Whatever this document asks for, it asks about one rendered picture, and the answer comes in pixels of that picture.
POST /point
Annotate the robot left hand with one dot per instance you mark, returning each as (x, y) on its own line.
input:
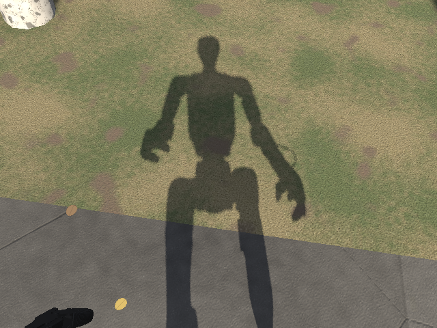
(68, 318)

